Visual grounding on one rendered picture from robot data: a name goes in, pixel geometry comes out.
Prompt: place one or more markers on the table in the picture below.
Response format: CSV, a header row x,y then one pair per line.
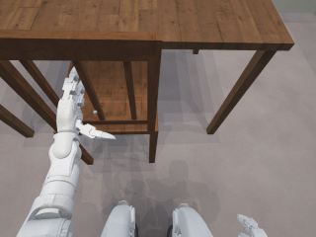
x,y
184,24

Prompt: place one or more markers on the robot left forearm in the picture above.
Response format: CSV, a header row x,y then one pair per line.
x,y
57,194

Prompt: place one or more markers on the right robot hand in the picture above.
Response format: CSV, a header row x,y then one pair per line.
x,y
251,226

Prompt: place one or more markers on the chair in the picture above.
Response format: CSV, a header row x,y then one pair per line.
x,y
120,72

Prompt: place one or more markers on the left robot upper arm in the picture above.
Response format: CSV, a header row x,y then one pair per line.
x,y
52,227

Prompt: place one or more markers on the left robot thigh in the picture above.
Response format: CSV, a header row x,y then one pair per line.
x,y
120,222

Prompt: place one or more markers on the right robot shin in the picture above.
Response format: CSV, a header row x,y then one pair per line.
x,y
181,205

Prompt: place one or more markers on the left robot hand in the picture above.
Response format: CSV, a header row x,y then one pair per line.
x,y
68,111

